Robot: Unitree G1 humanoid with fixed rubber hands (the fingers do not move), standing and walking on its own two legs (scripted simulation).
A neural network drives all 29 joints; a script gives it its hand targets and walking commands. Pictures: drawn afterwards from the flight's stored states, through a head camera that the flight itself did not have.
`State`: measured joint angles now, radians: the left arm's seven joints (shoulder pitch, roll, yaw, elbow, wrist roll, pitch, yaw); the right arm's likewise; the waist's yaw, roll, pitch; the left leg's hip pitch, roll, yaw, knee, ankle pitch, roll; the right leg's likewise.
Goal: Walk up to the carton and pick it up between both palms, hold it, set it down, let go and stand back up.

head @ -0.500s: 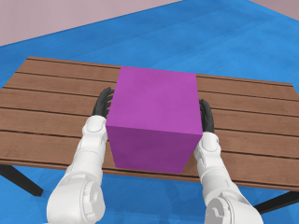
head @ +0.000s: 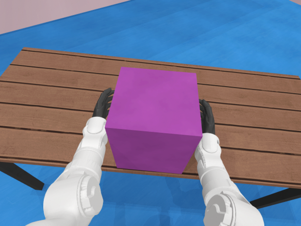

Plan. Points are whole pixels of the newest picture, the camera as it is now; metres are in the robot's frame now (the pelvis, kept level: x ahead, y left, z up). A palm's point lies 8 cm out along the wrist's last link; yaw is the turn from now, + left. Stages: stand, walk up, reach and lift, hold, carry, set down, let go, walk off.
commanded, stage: set down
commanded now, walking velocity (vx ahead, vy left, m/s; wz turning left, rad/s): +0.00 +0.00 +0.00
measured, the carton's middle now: (153, 124) +0.41 +0.00 +0.00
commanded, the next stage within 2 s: none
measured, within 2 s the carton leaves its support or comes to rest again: rests again in 0.38 s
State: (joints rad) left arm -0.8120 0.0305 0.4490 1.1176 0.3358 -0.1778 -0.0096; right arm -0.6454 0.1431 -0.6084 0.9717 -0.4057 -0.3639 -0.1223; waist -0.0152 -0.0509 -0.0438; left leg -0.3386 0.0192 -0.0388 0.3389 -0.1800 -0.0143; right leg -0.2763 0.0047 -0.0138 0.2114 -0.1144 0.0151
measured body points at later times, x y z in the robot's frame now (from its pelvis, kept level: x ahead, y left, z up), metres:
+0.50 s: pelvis -0.01 +0.00 +0.00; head +0.08 +0.03 +0.44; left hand +0.42 +0.15 +0.00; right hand +0.38 -0.15 +0.01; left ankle -0.02 +0.12 -0.75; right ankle -0.02 -0.13 -0.75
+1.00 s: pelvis -0.01 +0.00 +0.00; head +0.09 +0.02 +0.44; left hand +0.42 +0.15 +0.00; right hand +0.38 -0.16 +0.00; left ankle -0.02 +0.12 -0.75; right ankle -0.02 -0.13 -0.75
